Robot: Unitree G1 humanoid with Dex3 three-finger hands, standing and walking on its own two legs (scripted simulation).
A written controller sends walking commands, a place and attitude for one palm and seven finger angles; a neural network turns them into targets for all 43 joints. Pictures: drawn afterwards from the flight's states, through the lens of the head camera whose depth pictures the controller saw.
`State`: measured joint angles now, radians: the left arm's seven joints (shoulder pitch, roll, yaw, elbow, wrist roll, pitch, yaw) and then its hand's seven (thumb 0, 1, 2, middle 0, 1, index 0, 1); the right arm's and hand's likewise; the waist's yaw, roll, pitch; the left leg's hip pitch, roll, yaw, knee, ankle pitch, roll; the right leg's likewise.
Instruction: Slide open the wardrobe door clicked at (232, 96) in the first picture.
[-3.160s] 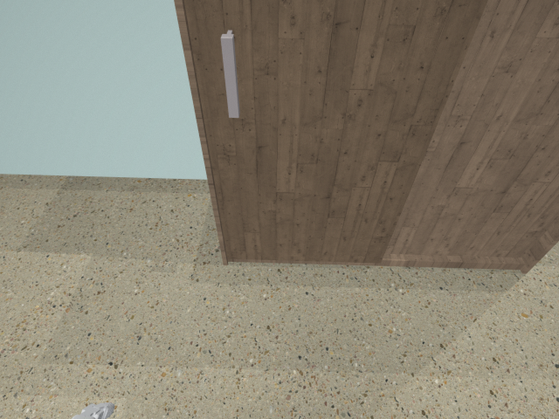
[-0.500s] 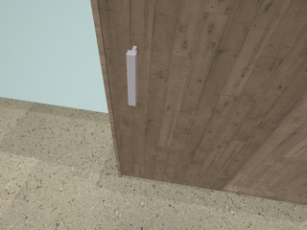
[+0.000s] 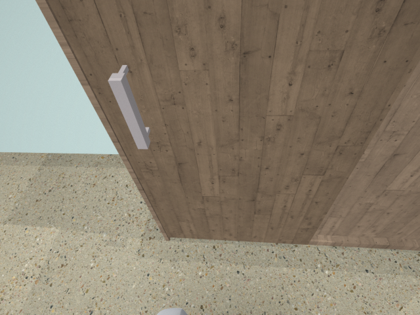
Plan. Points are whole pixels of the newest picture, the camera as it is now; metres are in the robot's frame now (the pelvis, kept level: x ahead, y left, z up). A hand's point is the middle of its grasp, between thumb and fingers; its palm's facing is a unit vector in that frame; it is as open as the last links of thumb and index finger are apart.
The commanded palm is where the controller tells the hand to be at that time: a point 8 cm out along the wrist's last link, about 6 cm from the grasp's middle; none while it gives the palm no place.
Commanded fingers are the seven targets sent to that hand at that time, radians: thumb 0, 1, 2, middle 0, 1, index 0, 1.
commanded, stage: come to a stop and stand still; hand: left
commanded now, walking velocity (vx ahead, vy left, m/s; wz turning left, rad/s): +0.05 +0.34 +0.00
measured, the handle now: (134, 109) +0.51 +0.20 +0.11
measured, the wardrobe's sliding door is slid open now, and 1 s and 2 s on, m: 0.00 0.00 0.00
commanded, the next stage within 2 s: look again from close up in 1.42 s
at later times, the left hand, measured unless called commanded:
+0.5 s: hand out of the picture -0.08 +0.22 -0.15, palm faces +0.14 -0.96 -0.25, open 7.4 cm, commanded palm none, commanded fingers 0.00 0.90 0.90 -0.20 -0.30 -0.20 -0.30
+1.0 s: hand out of the picture +0.04 +0.21 -0.17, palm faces -0.01 -0.98 -0.20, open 7.3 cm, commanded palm none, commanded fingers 0.00 0.90 0.90 -0.20 -0.30 -0.20 -0.30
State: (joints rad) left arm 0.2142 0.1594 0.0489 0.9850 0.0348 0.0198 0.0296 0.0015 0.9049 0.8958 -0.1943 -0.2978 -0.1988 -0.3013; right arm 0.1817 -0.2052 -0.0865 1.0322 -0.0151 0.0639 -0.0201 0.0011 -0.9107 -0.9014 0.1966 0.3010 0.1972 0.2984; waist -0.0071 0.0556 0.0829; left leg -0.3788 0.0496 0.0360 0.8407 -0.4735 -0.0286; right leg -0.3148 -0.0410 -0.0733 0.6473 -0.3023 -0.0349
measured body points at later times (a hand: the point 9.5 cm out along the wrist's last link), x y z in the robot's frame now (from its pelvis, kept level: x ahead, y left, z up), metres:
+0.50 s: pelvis -0.05 +0.03 +0.02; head -0.06 +0.02 +0.47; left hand -0.09 +0.27 -0.14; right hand +0.00 -0.22 -0.14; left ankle -0.10 +0.16 -0.71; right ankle +0.03 -0.09 -0.73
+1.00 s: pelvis -0.02 +0.03 +0.01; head +0.02 +0.03 +0.46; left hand +0.04 +0.26 -0.15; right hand -0.13 -0.16 -0.14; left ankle -0.09 +0.16 -0.72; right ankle -0.02 -0.08 -0.73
